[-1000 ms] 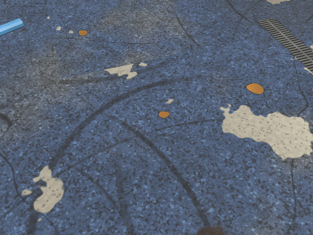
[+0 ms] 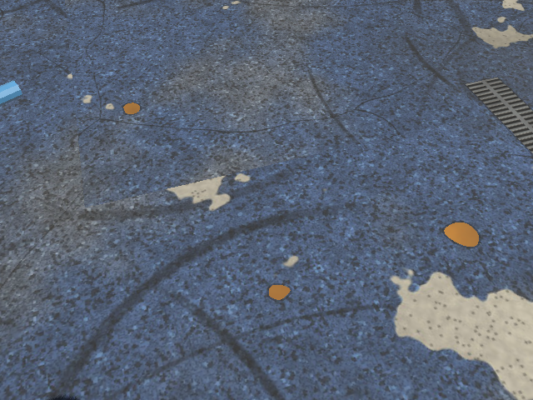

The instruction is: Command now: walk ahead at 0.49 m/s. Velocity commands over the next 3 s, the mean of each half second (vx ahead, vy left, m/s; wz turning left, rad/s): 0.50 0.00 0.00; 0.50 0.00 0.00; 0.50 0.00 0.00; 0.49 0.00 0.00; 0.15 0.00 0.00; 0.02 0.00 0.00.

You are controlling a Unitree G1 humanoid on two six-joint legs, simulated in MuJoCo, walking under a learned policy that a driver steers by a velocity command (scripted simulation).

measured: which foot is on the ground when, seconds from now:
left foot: up 0.00-0.30, down 0.32-0.86, up 0.88-1.00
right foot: down 0.00-0.34, up 0.36-0.84, down 0.86-1.00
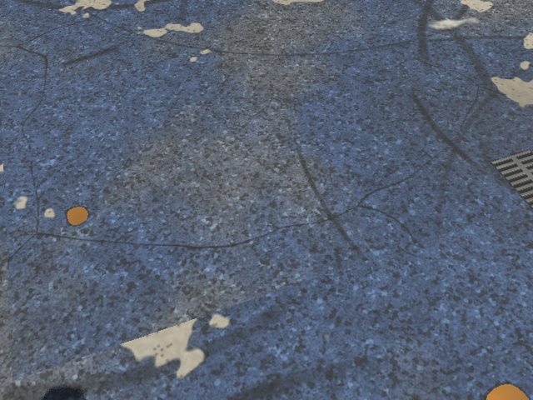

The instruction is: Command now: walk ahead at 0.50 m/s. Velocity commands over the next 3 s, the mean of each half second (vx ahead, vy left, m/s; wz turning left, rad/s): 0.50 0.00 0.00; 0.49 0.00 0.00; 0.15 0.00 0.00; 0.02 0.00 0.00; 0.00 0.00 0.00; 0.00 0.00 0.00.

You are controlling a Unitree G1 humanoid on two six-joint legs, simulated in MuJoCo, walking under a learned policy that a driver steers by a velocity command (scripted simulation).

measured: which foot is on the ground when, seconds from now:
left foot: up 0.00-0.40, down 0.42-1.00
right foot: down 0.00-0.42, up 0.44-0.96, down 0.98-1.00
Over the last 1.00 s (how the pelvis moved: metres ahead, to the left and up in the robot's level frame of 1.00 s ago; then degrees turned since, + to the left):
0.58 0.00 -0.01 0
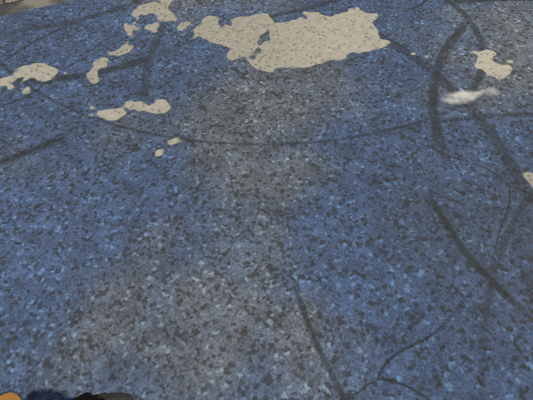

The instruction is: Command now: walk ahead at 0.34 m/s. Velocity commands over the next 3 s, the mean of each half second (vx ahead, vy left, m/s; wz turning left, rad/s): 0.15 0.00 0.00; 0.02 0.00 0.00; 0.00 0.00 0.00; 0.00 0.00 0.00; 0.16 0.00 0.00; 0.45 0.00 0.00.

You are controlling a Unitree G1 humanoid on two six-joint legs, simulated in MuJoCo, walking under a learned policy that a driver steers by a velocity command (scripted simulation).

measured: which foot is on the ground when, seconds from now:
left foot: down 0.00-0.00, up 0.02-0.36, down 0.38-1.00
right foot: down 0.00-1.00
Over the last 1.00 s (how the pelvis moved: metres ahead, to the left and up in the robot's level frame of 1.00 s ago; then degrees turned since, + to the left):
0.57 0.02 -0.01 0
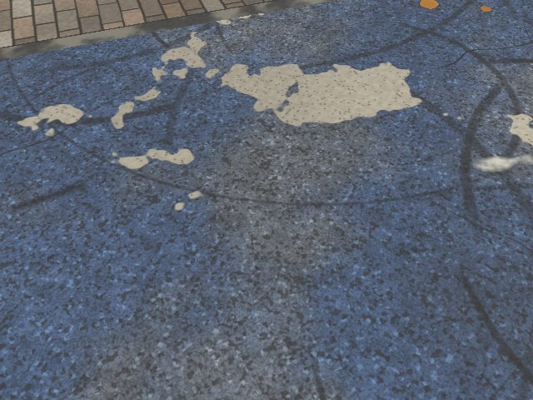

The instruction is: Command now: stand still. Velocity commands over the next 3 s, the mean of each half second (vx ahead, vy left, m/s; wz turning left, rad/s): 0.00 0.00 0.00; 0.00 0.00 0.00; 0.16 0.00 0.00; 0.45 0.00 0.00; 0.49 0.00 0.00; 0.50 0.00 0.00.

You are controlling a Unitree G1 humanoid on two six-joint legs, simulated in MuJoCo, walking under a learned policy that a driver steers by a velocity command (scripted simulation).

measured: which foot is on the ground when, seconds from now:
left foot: down 0.00-1.00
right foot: down 0.00-1.00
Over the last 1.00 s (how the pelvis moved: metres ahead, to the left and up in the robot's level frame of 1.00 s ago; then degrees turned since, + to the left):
0.15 0.01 0.02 0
